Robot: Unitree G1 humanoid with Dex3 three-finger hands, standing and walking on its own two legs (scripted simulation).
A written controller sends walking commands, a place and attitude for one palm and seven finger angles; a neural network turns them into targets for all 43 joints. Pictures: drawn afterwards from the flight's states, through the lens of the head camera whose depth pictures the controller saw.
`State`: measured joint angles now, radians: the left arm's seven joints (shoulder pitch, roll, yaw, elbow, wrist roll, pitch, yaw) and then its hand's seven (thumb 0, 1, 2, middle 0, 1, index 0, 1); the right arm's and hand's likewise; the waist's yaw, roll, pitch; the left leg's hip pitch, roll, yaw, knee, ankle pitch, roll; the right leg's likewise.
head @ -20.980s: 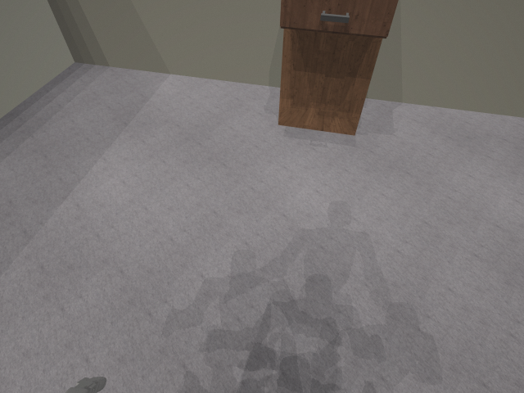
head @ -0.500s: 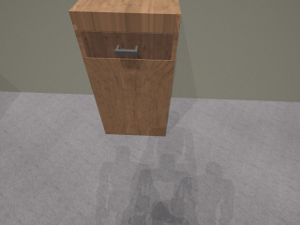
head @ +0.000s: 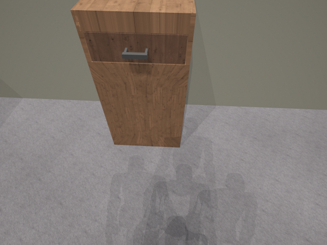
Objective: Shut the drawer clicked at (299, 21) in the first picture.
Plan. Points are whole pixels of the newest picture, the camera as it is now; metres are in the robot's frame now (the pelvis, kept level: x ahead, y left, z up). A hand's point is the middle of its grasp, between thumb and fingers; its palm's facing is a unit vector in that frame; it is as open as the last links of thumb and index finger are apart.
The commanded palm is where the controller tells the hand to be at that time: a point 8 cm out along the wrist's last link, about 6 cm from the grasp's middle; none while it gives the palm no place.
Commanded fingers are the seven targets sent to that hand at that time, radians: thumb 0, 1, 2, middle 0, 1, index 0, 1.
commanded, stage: look to check the result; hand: left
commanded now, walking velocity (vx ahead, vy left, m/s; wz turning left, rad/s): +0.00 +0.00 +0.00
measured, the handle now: (135, 53) +0.86 +0.17 +0.01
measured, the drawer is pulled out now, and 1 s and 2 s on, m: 0.00 0.00 0.00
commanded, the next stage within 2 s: stand and wait in 0.04 s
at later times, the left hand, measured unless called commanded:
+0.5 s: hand out of the picture -0.01 +0.14 -0.18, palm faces +0.05 -0.98 -0.17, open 7.3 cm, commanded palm none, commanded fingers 0.00 0.90 0.90 -0.20 -0.30 -0.20 -0.30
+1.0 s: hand out of the picture +0.00 +0.14 -0.18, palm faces +0.05 -0.98 -0.18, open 7.3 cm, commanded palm none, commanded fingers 0.00 0.90 0.90 -0.20 -0.30 -0.20 -0.30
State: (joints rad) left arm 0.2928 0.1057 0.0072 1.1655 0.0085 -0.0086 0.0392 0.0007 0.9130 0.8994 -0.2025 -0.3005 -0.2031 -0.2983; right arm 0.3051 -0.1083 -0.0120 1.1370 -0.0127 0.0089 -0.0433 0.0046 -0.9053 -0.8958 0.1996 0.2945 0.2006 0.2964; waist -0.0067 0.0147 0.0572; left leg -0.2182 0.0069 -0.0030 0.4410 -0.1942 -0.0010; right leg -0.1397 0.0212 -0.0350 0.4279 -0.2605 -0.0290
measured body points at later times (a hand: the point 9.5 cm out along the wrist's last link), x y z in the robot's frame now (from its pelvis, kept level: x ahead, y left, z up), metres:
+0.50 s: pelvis +0.01 -0.01 +0.00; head +0.03 -0.02 +0.45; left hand -0.01 +0.20 -0.16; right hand -0.01 -0.22 -0.17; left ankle +0.03 +0.12 -0.74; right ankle -0.02 -0.10 -0.74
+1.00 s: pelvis +0.02 -0.02 +0.00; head +0.03 -0.03 +0.45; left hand +0.00 +0.19 -0.16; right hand +0.00 -0.23 -0.17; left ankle +0.03 +0.12 -0.74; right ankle -0.02 -0.10 -0.74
